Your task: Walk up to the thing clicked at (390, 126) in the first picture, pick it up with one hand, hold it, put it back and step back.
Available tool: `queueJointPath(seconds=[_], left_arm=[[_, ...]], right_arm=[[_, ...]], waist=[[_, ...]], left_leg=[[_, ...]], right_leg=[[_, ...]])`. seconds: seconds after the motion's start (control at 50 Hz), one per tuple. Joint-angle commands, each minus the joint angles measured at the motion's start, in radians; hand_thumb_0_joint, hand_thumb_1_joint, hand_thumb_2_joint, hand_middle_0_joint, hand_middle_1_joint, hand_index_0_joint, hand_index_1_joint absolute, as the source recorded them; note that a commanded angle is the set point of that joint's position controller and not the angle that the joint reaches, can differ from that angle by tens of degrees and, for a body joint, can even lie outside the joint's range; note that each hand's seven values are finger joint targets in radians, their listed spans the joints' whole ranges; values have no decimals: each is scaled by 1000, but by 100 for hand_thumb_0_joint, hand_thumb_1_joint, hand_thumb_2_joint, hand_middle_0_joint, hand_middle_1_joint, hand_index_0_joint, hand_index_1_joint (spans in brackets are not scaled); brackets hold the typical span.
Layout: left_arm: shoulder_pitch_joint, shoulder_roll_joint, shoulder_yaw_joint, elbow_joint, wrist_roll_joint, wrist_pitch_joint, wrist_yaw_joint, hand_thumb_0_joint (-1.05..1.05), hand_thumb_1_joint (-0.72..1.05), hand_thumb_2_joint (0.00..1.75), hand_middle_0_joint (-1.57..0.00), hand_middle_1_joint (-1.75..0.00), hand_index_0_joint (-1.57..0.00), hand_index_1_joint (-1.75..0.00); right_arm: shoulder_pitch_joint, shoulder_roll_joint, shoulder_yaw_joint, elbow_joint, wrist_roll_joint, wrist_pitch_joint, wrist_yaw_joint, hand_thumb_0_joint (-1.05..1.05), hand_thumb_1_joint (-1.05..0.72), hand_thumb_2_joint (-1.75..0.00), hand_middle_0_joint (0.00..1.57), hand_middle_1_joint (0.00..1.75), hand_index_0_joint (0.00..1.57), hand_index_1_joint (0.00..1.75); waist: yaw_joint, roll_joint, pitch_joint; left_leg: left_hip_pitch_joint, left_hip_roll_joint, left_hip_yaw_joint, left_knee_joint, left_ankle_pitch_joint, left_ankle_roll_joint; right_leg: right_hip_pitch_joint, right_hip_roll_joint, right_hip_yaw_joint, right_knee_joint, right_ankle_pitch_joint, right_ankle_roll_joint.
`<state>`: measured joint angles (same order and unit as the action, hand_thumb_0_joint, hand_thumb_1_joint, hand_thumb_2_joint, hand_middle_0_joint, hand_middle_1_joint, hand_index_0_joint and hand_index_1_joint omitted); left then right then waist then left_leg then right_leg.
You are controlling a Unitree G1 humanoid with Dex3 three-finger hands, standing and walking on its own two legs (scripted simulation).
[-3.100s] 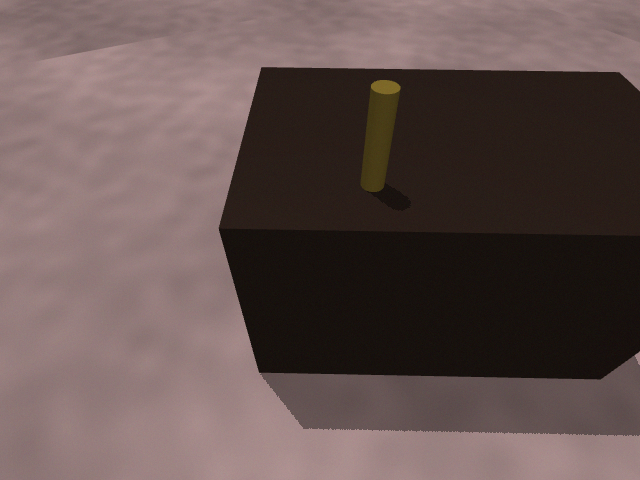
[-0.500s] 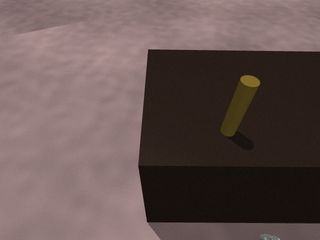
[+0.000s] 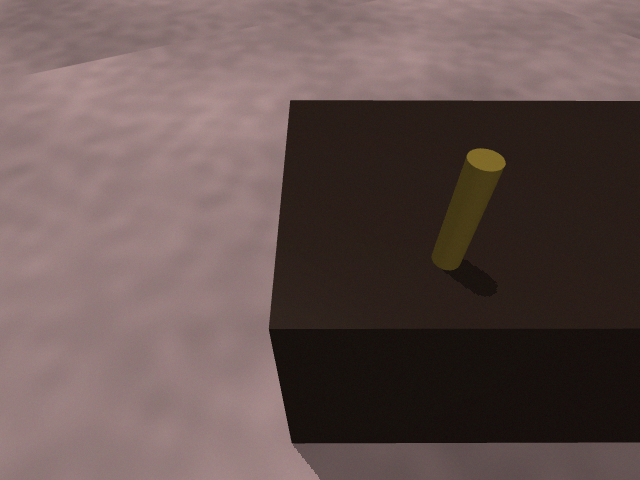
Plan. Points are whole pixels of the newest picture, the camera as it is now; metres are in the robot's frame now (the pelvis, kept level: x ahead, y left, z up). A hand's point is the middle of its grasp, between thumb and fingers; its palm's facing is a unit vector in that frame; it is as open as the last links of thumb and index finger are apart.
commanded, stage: walk up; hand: right
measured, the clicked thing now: (463, 216) +0.51 -0.21 +0.03
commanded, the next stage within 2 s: stand in 0.10 s
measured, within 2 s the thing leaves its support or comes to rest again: neither
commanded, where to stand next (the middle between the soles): +0.06 +0.00 m, yaw +0 degrees
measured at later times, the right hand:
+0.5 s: hand out of the picture +0.10 -0.25 -0.16, palm faces -0.02 +0.94 -0.33, open 7.4 cm
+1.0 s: hand out of the picture +0.10 -0.26 -0.16, palm faces -0.03 +0.94 -0.33, open 7.4 cm
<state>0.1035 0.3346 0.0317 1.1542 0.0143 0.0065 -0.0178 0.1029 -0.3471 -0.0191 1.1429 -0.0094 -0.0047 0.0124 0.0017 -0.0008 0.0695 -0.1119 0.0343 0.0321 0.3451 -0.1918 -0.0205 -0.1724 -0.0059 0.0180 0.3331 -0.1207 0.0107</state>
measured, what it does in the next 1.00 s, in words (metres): stands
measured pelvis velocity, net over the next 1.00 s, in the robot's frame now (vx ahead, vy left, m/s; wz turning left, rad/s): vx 0.03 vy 0.00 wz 0.01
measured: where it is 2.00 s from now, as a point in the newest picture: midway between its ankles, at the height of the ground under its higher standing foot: outside the picture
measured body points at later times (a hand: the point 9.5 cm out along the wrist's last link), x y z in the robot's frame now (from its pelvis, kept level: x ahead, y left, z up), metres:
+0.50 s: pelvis +0.02 +0.00 +0.00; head +0.03 +0.00 +0.45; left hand +0.11 +0.31 -0.13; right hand +0.10 -0.30 -0.13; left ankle +0.00 +0.13 -0.75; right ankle +0.04 -0.13 -0.75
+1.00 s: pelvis +0.03 +0.00 +0.00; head +0.04 -0.01 +0.45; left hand +0.10 +0.30 -0.13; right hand +0.11 -0.30 -0.13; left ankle +0.00 +0.13 -0.75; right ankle +0.04 -0.13 -0.75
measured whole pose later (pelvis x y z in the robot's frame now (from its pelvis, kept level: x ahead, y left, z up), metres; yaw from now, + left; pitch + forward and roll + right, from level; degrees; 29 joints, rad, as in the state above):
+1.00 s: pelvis +0.03 +0.00 +0.00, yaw +1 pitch -2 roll +0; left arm 0.11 0.35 0.00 1.13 0.01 -0.01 0.00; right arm 0.11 -0.35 -0.01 1.13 -0.01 -0.01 0.01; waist 0.00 0.00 0.05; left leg -0.06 0.04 0.02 0.30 -0.21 -0.03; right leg -0.14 -0.01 0.00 0.33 -0.16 0.00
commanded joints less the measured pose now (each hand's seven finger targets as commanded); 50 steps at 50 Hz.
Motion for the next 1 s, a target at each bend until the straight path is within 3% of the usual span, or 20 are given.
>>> queueJointPath(seconds=[0.0,0.06,0.1,0.18,0.36,0.56,0.78,0.98], left_arm=[[-50,213,35,-71,-5,-23,12,0,90,90,-20,-30,-20,-30],[-53,212,34,-75,-7,-22,12,0,90,90,-20,-30,-20,-30],[-41,221,22,-72,-2,-30,17,0,90,90,-20,-30,-20,-30],[-50,233,17,-76,-1,-34,19,0,90,90,-20,-30,-20,-30],[-45,226,9,-83,-9,-42,21,0,90,90,-20,-30,-20,-30],[-53,233,4,-83,-8,-42,26,0,90,90,-20,-30,-20,-30],[-56,239,6,-81,-8,-41,28,0,90,90,-20,-30,-20,-30],[-39,236,4,-84,-5,-43,27,0,90,90,-20,-30,-20,-30]], right_arm=[[-51,-210,-34,-62,2,-26,-17,0,-90,-90,20,30,20,30],[-47,-214,-33,-66,3,-29,-18,0,-90,-90,20,30,20,30],[-41,-209,-31,-63,-6,-25,-17,0,-90,-90,20,30,20,30],[-24,-208,-29,-66,-4,-22,-14,0,-90,-90,20,30,20,30],[-16,-221,-26,-66,-1,-33,-18,0,-90,-90,20,30,20,30],[-28,-217,-26,-65,2,-26,-21,0,-90,-90,20,30,20,30],[-33,-211,-26,-64,-2,-20,-17,0,-90,-90,20,30,20,30],[-33,-214,-27,-67,1,-26,-19,0,-90,-90,20,30,20,30]], waist=[[3,0,-93],[2,14,-100],[3,15,-93],[-4,-17,-62],[-4,14,-119],[-8,-6,-124],[-7,-1,-80],[-4,-4,-125]], left_leg=[[0,93,-97,-73,4,41],[-15,96,-97,-73,41,41],[-33,97,-103,-97,-32,38],[-35,92,-101,-97,-41,38],[24,107,-93,-78,177,32],[42,109,-87,-68,213,26],[18,99,-84,-94,87,27],[63,110,-85,-78,180,28]], right_leg=[[11,-108,105,-65,-15,-34],[40,-107,95,-41,55,-33],[51,-112,97,-54,-51,-32],[13,-115,100,-66,-99,-34],[83,-128,81,-21,178,-32],[96,-131,71,-24,222,-29],[63,-124,79,-59,83,-31],[77,-127,75,-37,187,-34]])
